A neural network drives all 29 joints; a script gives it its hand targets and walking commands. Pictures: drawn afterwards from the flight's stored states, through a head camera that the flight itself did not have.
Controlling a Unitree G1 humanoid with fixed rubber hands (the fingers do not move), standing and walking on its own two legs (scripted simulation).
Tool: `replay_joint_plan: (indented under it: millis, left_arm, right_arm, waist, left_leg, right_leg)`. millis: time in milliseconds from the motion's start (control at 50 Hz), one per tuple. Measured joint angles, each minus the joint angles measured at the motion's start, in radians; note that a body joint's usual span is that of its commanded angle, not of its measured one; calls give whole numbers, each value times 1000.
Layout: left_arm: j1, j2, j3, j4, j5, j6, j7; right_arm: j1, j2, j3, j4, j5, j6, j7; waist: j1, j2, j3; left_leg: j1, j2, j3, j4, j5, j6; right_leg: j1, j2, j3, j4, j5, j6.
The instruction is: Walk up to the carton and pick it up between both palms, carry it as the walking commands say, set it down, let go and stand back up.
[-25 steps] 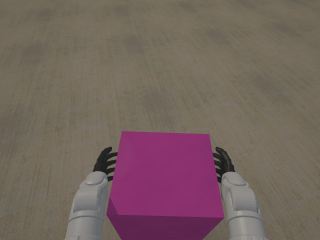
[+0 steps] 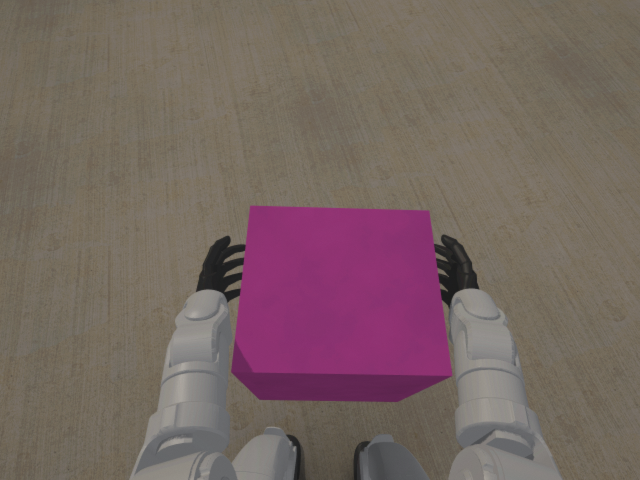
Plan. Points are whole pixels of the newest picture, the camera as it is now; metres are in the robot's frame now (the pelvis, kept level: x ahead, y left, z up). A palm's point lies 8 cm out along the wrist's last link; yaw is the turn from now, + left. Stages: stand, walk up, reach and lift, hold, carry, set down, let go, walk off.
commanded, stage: set down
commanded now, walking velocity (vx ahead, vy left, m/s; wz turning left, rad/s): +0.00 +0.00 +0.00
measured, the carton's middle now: (333, 317) +0.33 +0.00 -0.12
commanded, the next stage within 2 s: none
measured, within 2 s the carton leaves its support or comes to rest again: neither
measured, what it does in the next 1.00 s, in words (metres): lowers itself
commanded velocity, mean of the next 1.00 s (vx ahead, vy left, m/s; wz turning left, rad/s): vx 0.00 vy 0.00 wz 0.00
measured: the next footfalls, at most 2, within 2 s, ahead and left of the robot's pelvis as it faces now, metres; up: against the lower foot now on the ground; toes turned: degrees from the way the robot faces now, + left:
none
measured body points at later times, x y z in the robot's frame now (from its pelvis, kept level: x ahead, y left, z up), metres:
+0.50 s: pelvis -0.01 -0.01 -0.06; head +0.18 -0.01 +0.35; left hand +0.37 +0.17 -0.13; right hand +0.40 -0.16 -0.13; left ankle +0.05 +0.10 -0.71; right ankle +0.05 -0.12 -0.71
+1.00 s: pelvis -0.02 -0.01 -0.14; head +0.20 -0.01 +0.25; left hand +0.40 +0.17 -0.22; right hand +0.43 -0.16 -0.22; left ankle +0.05 +0.11 -0.71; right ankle +0.05 -0.12 -0.71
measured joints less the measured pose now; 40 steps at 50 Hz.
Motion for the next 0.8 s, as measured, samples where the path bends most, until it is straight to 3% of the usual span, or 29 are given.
replay_joint_plan:
  millis: [480,800]
  left_arm:
    - [-99,34,34,-14,-39,-51,-20]
    - [-174,59,22,15,-85,-61,23]
  right_arm:
    - [-104,-3,7,-16,48,-39,-36]
    - [-193,-46,18,39,100,-57,-58]
  waist:
    - [-4,-10,-158]
    - [0,-12,-232]
  left_leg:
    - [-531,-10,-34,290,-80,-26]
    - [-807,-30,-38,515,-152,-30]
  right_leg:
    - [-529,27,-9,293,-84,-9]
    - [-804,40,-1,519,-158,1]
